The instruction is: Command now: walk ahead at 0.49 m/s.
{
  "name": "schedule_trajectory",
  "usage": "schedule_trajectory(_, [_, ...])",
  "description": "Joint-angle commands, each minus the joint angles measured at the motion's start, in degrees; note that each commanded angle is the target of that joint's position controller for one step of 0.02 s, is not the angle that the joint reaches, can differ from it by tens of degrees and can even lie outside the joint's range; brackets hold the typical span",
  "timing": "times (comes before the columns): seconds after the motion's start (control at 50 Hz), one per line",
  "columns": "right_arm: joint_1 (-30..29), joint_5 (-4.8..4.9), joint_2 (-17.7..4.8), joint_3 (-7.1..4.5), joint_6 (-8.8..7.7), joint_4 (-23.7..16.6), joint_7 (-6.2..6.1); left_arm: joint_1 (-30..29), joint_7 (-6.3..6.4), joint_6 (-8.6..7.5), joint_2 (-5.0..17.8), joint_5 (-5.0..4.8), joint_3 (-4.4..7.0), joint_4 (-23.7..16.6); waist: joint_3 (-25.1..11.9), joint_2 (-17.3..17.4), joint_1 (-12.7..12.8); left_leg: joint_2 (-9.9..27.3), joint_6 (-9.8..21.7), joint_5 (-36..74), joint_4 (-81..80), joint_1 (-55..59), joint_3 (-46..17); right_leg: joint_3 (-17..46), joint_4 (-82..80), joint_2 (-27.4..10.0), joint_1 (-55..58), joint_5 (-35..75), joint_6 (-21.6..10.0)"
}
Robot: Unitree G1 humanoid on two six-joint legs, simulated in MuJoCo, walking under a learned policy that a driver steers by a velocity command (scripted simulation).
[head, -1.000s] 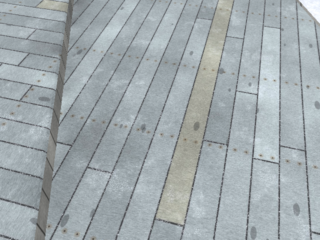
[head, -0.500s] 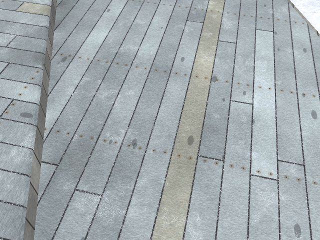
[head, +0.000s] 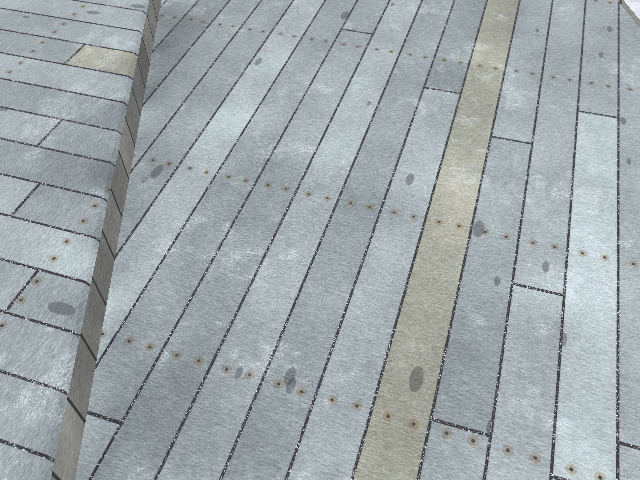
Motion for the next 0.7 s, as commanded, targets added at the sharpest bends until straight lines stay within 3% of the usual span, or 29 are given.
schedule_trajectory(0.02, [-6.6, 0.39, -1.5, 0.15, -0.51, -4.2, 0.22, 3.0, 0.43, -0.9, 6.4, -0.07, 0.81, -1.4, 4.3, -4.4, 0.2, -1.3, -0.6, 5.6, -7.2, -1.0, 2.1, 8.9, -5.9, -15.4, -2.1, 16.2, -4.6])
schedule_trajectory(0.1, [-12.7, 0.55, -1.8, 0.36, -0.7, -5.9, 0.13, 6.5, 1.21, -0.58, 6.8, 0.64, 0.54, 0.6, 5.1, -5.0, 1.9, -3.1, 0.3, 4.2, -13.6, -0.8, 3.4, 8.4, -3.2, -16.9, 4.8, 23.1, -5.0])
schedule_trajectory(0.16, [-13.1, 0.62, -2.5, 0.1, -1.26, -6.5, -0.08, 6.2, 1.8, -0.29, 7.8, 1.15, 0.67, 1.6, 5.0, -5.6, 0.8, -4.7, 2.6, -1.8, -17.2, 2.2, 3.9, 8.0, 1.0, -18.6, 9.2, 32.6, -4.9])
schedule_trajectory(0.2, [-5.4, 0.55, -3.8, -0.68, -1.81, -4.1, -0.83, 4.4, 1.98, -0.16, 8.9, 1.17, 0.83, 1.9, 1.0, -6.6, -2.8, -8.4, 4.7, -6.0, -19.9, 14.0, 5.4, 6.6, 10.2, -18.1, 8.8, 48.3, -3.5])
schedule_trajectory(0.22, [4.0, 0.29, -5.0, -1.46, -2.32, -0.9, -1.41, 3.3, 1.86, 0.02, 9.2, 0.96, 0.82, 2.0, -3.9, -5.4, -6.9, -9.6, 6.3, -4.0, -23.2, 25.4, 5.9, 4.8, 20.4, -16.3, 6.3, 49.5, -2.4])
schedule_trajectory(0.24, [14.5, -0.99, -8.4, -2.64, -2.9, 1.8, -2.11, 2.4, 1.74, -0.15, 8.3, 0.43, 0.4, 0.7, -10.2, -3.6, -10.8, -2.0, 9.1, -6.3, -23.0, 41.4, -2.2, 3.6, 34.3, -14.4, -5.0, 35.7, -1.5])
schedule_trajectory(0.26, [21.1, -2.24, -14.5, -4.25, -2.85, 2.5, -2.36, 8.0, 1.11, -0.17, 2.5, -2.08, -0.84, -0.7, -19.2, 9.0, -9.6, 16.4, 17.1, -13.0, -25.9, 59.7, -29.9, -1.1, 58.5, -5.0, -26.5, 1.1, 1.7])
schedule_trajectory(0.28, [18.2, 0.1, -12.0, -3.86, -2.04, 2.6, -1.66, 6.8, 1.29, -0.12, 7.5, -0.48, 0.73, 0.2, -19.0, 4.3, -8.7, 17.7, 17.9, -13.2, -32.6, 56.6, -40.3, 6.0, 65.3, -2.9, -32.9, -17.3, 0.7])
schedule_trajectory(0.3, [11.6, 1.18, -9.7, -3.13, -1.93, 2.1, -1.42, 0.9, 1.2, -0.11, 8.1, 0.1, 1.2, -1.6, -9.0, 2.2, -5.9, 14.8, 15.5, -14.4, -34.1, 47.7, -30.0, 7.2, 64.6, -6.7, -35.8, -11.7, 0.3])
schedule_trajectory(0.32, [7.7, 1.26, -6.4, -2.33, -2.33, 1.6, -1.12, -2.4, 0.9, -0.38, 7.1, 0.36, 0.96, -2.5, -3.9, -0.1, -4.6, 12.3, 13.8, -10.0, -36.6, 39.6, -23.3, 7.0, 61.1, -8.8, -34.4, -7.5, 0.3])
schedule_trajectory(0.36, [6.2, 1.36, -2.6, -1.16, -2.95, 2.8, -1.38, -2.7, 0.3, 0.97, 5.0, 1.64, 0.92, -2.2, 0.2, 0.1, -1.1, 6.8, 9.7, -4.4, -39.8, 30.4, -14.2, 6.3, 55.4, -11.3, -29.6, -4.5, 1.1])
schedule_trajectory(0.38, [7.6, 1.27, -2.6, -1.06, -3.36, 3.7, -1.52, -1.4, -0.13, 1.69, 3.7, 1.9, 0.75, -1.8, -0.1, 1.7, -0.5, 6.6, 10.1, -1.2, -40.3, 28.6, -12.5, 5.8, 54.3, -11.3, -27.6, -4.3, 1.7])
schedule_trajectory(0.4, [9.6, 1.29, -2.4, -0.98, -3.89, 4.7, -1.52, -1.9, -0.33, 2.11, 3.5, 2.03, 0.78, -1.8, 0.4, 0.7, -0.2, 5.8, 10.1, 4.2, -40.4, 28.6, -10.8, 5.2, 53.8, -11.4, -28.0, -3.9, 2.1])
schedule_trajectory(0.42, [10.8, 1.52, -3.6, -1.19, -4.16, 5.4, -1.58, -3.0, -0.56, 2.5, 3.1, 2.07, 0.78, -2.4, 0.6, 1.3, 0.2, 5.7, 10.6, 4.4, -41.1, 28.2, -9.5, 4.7, 52.4, -11.6, -29.2, -2.8, 2.6])
schedule_trajectory(0.5, [15.1, 1.48, -4.2, -0.95, -4.2, 7.0, -1.63, -14.3, -0.89, 3.07, 4.2, 1.62, 0.85, -6.1, 3.8, 0.8, -1.5, 3.6, 9.9, 6.8, -43.5, 29.7, -5.9, 2.6, 42.6, -13.0, -36.1, 6.0, 4.3])
schedule_trajectory(0.56, [17.9, 1.48, -4.3, -0.63, -4.2, 7.9, -1.73, -21.0, -1.01, 2.86, 3.4, 1.02, 0.24, -8.1, 4.4, 1.2, -3.1, 2.7, 8.9, 10.2, -43.4, 31.4, -3.8, 1.0, 32.6, -11.8, -34.9, 11.2, 4.6])
schedule_trajectory(0.64, [22.2, 1.1, -4.7, -0.48, -4.06, 9.5, -2.31, -27.7, -0.93, 2.68, 3.9, 0.78, -0.02, -10.0, 4.9, 1.8, -5.2, 4.4, 8.9, 14.1, -41.9, 38.3, -3.5, -0.2, 25.2, -10.1, -34.6, 11.9, 3.5])
schedule_trajectory(0.7, [22.9, 0.51, -5.5, -0.67, -3.7, 10.5, -2.99, -29.4, -0.8, 2.16, 4.8, 0.92, 0.29, -11.2, 5.4, 1.6, -4.7, 6.7, 9.1, 20.3, -38.6, 44.2, -3.8, -0.1, 22.0, -9.1, -34.3, 6.5, 1.6])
